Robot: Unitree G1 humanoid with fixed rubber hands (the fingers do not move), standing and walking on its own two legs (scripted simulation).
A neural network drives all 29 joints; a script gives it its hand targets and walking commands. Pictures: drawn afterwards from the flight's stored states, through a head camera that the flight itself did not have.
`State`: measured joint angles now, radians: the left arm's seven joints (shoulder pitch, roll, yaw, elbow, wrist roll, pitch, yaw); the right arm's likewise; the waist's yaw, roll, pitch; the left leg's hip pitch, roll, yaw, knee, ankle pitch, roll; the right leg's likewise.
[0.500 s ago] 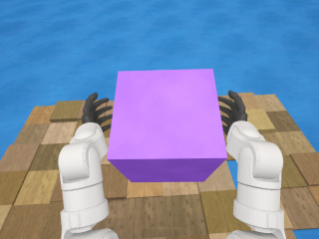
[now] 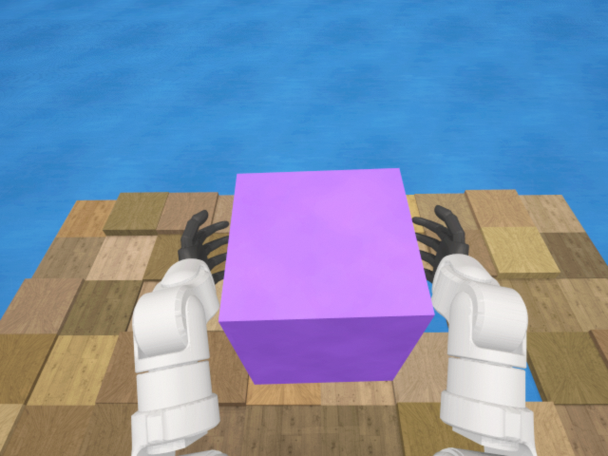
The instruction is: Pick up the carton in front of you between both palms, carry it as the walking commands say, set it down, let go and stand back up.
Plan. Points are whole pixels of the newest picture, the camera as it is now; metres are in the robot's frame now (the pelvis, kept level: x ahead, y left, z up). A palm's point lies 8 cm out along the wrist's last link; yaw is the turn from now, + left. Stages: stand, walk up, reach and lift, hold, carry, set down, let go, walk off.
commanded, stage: carry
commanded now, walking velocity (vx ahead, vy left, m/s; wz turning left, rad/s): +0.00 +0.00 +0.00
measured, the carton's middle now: (320, 285) +0.35 +0.00 +0.03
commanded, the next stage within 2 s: none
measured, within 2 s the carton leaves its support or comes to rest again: neither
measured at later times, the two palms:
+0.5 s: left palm (183, 281) +0.31 +0.16 +0.11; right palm (456, 281) +0.30 -0.15 +0.11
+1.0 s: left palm (186, 296) +0.29 +0.15 +0.11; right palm (467, 296) +0.28 -0.16 +0.11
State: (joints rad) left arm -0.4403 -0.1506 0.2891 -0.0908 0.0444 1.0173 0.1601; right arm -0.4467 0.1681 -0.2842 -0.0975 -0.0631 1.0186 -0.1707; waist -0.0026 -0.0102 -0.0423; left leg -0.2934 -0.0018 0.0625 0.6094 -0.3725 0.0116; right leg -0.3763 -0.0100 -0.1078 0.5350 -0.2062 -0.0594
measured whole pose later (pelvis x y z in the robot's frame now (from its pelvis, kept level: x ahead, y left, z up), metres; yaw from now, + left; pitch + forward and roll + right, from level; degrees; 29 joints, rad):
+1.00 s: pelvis -0.03 +0.00 +0.00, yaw -1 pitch +2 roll +2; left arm -0.44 -0.14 0.30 0.05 0.08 1.00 0.18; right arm -0.45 0.15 -0.29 0.05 -0.09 1.00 -0.20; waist 0.00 -0.01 -0.12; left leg -0.26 0.00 0.09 0.57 -0.34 0.01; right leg -0.32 -0.02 -0.09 0.45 -0.16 -0.05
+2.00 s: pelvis -0.04 +0.00 +0.00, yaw -1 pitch +2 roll +1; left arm -0.44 -0.14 0.30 0.04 0.07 1.01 0.18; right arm -0.45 0.16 -0.29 0.03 -0.09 1.01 -0.19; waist 0.00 -0.01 -0.11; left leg -0.27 0.00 0.09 0.58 -0.34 0.01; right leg -0.33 -0.02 -0.09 0.45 -0.16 -0.05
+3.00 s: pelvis -0.04 +0.01 +0.00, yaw -1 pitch +2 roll +1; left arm -0.44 -0.14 0.30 0.03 0.08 1.01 0.18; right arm -0.44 0.16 -0.29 0.03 -0.09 1.01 -0.19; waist 0.00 -0.01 -0.10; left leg -0.27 0.00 0.09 0.59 -0.34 0.01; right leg -0.33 -0.02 -0.09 0.45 -0.16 -0.04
